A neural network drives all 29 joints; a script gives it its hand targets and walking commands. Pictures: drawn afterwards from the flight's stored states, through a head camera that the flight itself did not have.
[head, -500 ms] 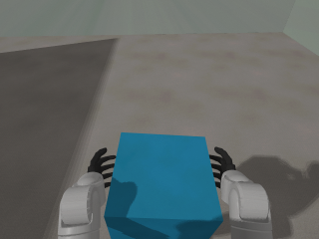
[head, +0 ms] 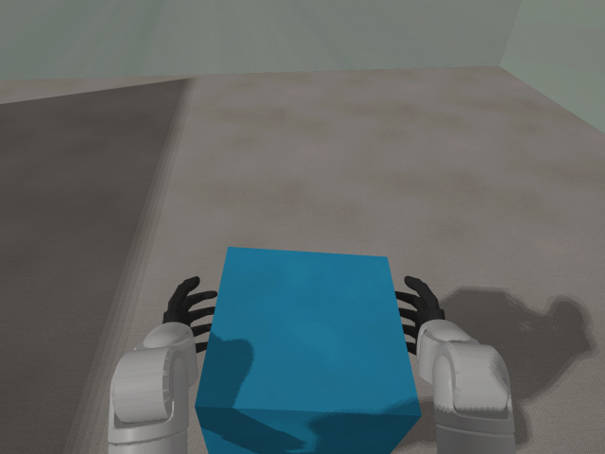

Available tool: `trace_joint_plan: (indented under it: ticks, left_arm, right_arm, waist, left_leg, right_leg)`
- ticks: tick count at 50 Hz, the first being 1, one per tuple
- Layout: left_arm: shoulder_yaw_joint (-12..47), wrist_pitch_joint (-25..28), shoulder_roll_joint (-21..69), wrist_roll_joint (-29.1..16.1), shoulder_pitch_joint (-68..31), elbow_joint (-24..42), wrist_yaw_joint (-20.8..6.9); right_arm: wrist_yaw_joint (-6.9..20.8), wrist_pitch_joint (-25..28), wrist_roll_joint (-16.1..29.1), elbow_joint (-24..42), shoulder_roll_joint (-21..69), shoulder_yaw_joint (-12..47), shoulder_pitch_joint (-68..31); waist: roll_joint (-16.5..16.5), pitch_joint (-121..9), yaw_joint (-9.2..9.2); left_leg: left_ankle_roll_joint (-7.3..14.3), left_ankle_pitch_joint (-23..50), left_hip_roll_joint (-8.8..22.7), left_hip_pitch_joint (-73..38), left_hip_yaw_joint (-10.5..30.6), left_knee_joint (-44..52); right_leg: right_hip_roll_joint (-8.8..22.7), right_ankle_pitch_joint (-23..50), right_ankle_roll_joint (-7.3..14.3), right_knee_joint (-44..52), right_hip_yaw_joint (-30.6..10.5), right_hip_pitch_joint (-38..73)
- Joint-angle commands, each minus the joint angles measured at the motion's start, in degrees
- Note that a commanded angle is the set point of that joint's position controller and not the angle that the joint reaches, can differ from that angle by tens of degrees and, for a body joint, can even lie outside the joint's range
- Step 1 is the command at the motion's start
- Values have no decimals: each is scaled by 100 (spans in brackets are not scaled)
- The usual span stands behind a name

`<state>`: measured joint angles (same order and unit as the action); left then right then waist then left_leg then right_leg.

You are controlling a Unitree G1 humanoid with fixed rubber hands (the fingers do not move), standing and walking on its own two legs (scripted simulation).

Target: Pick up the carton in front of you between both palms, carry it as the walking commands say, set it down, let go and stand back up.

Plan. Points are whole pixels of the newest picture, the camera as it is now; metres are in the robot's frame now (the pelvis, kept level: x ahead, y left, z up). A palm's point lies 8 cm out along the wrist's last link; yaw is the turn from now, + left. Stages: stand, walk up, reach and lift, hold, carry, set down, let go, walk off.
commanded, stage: carry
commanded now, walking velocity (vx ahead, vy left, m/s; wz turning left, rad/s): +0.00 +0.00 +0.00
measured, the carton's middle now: (299, 369) +0.27 +0.00 +0.01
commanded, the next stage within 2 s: hold in 1.50 s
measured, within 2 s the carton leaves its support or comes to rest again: neither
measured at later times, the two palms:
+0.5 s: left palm (185, 387) +0.22 +0.14 +0.06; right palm (440, 382) +0.22 -0.16 +0.06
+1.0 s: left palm (193, 387) +0.23 +0.13 +0.04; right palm (439, 381) +0.23 -0.16 +0.04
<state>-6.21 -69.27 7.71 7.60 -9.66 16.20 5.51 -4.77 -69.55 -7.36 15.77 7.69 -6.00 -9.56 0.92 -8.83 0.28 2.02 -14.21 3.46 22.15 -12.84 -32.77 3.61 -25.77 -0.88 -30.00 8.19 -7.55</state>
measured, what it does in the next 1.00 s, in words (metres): shifts its weight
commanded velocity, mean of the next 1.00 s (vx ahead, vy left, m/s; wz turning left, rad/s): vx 0.00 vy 0.00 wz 0.00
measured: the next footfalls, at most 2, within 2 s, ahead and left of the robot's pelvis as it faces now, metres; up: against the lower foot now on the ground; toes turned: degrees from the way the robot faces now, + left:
none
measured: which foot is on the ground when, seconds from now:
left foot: down 0.00-1.00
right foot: down 0.00-1.00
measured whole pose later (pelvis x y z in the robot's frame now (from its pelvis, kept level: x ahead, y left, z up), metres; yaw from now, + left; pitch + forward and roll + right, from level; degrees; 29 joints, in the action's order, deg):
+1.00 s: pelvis -0.06 -0.02 +0.00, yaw +0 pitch +1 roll +0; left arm -10.2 -41.3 8.4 14.7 -13.3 -11.2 2.1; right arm -1.5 -41.9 -14.4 -11.7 8.4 -10.6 -13.8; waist 0.6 -5.1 -0.2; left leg 1.6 -7.0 5.5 23.1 -12.1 -29.5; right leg 1.3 -22.5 1.8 -32.6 8.7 -11.2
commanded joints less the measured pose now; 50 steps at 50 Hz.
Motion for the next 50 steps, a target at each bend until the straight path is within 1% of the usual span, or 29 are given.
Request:
trace_joint_plan:
  ticks: [1,5,8,13,20,26,32,34,37,40,43,45,50]
  left_arm:
    - [4026,-10,5248,-2371,-2448,167,-1589]
    - [4092,152,5272,-2307,-2485,-41,-1635]
    - [4033,373,5248,-2166,-2507,-273,-1655]
    - [3902,810,5193,-1949,-2553,-526,-1661]
    - [3447,1430,4966,-1478,-2424,-1101,-1657]
    - [2936,2151,4973,-1054,-2690,-1842,-1700]
    - [2334,2937,5194,-637,-3114,-2746,-1784]
    - [2255,3150,5313,-569,-3237,-2937,-1818]
    - [2270,3322,5457,-539,-3313,-3033,-1847]
    - [2442,3301,5521,-607,-3217,-2901,-1842]
    - [2717,3116,5517,-765,-3021,-2600,-1810]
    - [2743,2993,5438,-782,-2887,-2517,-1790]
    - [2742,2936,5364,-806,-2905,-2415,-1782]
  right_arm:
    - [1465,67,2364,275,5282,4085,-2570]
    - [1505,215,2238,42,5298,4106,-2550]
    - [1538,432,2092,-168,5262,4017,-2556]
    - [1554,848,1901,-393,5177,3870,-2610]
    - [1579,1480,1469,-1004,4943,3457,-2528]
    - [1630,2196,1044,-1749,4951,2920,-2741]
    - [1726,2987,605,-2684,5165,2282,-3156]
    - [1763,3197,529,-2897,5284,2191,-3275]
    - [1797,3367,492,-3019,5426,2195,-3344]
    - [1795,3348,567,-2893,5482,2359,-3248]
    - [1766,3164,734,-2589,5463,2624,-3054]
    - [1745,3041,753,-2492,5372,2647,-2918]
    - [1731,2979,755,-2388,5294,2630,-2923]
  waist:
    - [93,-1358,-43]
    - [61,-1144,-37]
    - [1,-1001,-34]
    - [-36,-801,-37]
    - [-49,-679,-46]
    - [-62,-616,-37]
    - [-101,-734,-38]
    - [-112,-813,-37]
    - [-121,-942,-34]
    - [-129,-1058,-32]
    - [-137,-1129,-34]
    - [-130,-1138,-36]
    - [-108,-1032,-37]
  left_leg:
    - [53,2946,601,-1312,631,-104]
    - [40,2682,632,-1278,658,-28]
    - [37,2542,661,-1279,702,81]
    - [26,1938,664,-1244,757,322]
    - [-14,1357,666,-1179,785,546]
    - [-68,980,671,-1144,801,672]
    - [-78,905,666,-1175,813,711]
    - [-72,958,665,-1201,815,699]
    - [-56,1114,669,-1247,815,665]
    - [-36,1369,683,-1282,808,608]
    - [-18,1637,706,-1295,791,537]
    - [-13,1749,715,-1278,774,504]
    - [-30,1647,709,-1206,754,509]
  right_leg:
    - [653,4056,10,89,-322,-24]
    - [613,3443,61,158,-349,-253]
    - [581,2968,86,254,-386,-375]
    - [558,2158,149,462,-457,-548]
    - [544,1475,240,656,-526,-742]
    - [529,1072,287,775,-591,-913]
    - [488,947,347,742,-609,-940]
    - [475,998,358,690,-607,-907]
    - [457,1157,363,588,-591,-832]
    - [444,1396,348,476,-570,-737]
    - [441,1641,317,385,-555,-658]
    - [447,1761,302,356,-552,-629]
    - [462,1762,301,404,-572,-675]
